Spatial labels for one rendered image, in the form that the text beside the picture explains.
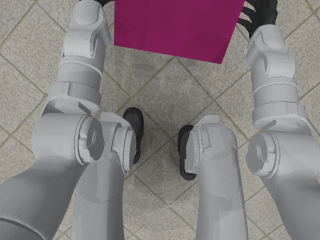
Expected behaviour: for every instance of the left robot shin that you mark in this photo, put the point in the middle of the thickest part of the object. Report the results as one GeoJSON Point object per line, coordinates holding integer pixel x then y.
{"type": "Point", "coordinates": [113, 117]}

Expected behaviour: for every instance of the robot right upper arm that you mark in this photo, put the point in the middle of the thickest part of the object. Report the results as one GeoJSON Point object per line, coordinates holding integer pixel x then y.
{"type": "Point", "coordinates": [288, 163]}

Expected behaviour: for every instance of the robot left forearm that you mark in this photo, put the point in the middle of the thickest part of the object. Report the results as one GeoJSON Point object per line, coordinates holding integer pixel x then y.
{"type": "Point", "coordinates": [81, 64]}

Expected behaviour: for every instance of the robot left upper arm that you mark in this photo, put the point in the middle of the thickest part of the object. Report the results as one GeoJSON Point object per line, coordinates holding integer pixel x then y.
{"type": "Point", "coordinates": [34, 202]}

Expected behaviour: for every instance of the robot right foot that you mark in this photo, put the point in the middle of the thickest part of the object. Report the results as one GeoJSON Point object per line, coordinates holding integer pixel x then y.
{"type": "Point", "coordinates": [183, 137]}

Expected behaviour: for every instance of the robot right forearm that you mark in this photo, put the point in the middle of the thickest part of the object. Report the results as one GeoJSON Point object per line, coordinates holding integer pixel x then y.
{"type": "Point", "coordinates": [274, 83]}

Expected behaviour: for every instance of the carton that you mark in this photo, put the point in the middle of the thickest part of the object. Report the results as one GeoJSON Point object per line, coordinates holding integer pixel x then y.
{"type": "Point", "coordinates": [193, 29]}

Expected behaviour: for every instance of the robot right hand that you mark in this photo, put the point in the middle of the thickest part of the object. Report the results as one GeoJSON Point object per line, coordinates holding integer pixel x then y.
{"type": "Point", "coordinates": [266, 14]}

